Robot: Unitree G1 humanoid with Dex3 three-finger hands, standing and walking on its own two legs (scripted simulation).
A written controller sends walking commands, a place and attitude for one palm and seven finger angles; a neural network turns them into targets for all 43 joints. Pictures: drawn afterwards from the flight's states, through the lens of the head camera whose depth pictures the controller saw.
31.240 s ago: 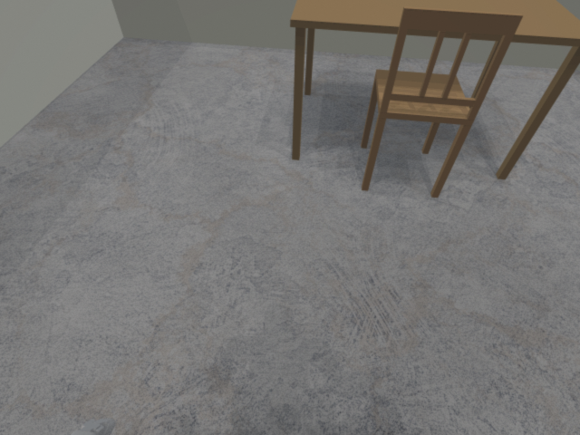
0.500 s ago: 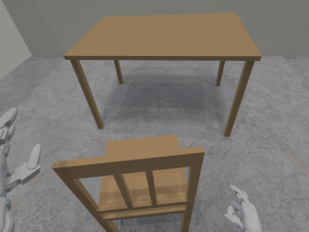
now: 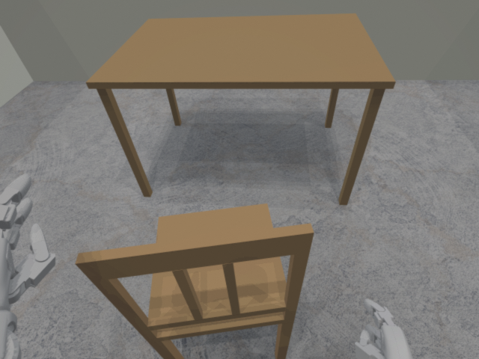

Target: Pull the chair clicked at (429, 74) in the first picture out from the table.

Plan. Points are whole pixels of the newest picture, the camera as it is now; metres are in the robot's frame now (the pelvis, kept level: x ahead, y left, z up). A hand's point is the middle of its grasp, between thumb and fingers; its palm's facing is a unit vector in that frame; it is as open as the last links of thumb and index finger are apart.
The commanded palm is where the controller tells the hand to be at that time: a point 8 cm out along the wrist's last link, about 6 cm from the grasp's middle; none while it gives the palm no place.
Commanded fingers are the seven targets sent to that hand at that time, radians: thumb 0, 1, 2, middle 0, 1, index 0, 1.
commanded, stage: step back with the hand held close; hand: left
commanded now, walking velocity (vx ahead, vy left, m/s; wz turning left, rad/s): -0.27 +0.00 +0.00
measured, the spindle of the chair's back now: (189, 294) +0.27 +0.15 -0.11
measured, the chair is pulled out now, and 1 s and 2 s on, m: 0.62 0.62 0.62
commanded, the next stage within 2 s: stop stepping back and stand still in 1.58 s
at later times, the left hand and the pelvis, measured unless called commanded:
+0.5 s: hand (15, 289) +0.15 +0.29 +0.15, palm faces +0.41 -0.77 -0.49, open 7.4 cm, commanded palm +0.09 +0.32 +0.17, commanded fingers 0.00 0.90 0.90 -0.20 -0.30 -0.20 -0.30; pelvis -0.05 +0.02 +0.00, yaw +0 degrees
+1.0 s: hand out of the picture +0.11 +0.29 +0.16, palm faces +0.47 -0.74 -0.49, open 7.4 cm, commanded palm +0.04 +0.32 +0.17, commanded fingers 0.00 0.90 0.90 -0.20 -0.30 -0.20 -0.30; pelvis -0.10 +0.02 -0.02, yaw +1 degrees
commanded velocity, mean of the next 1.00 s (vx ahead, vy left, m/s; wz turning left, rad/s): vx -0.30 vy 0.00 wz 0.01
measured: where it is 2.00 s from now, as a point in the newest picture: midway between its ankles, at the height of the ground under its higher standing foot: outside the picture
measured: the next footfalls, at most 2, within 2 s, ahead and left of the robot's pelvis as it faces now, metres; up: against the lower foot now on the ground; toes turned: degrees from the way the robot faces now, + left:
right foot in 1.42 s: -0.15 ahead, -0.13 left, +0.00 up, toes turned -4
left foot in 1.74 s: -0.18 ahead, +0.10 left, +0.00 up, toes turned +1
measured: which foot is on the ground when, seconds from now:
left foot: down 0.00-1.00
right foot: down 0.00-1.00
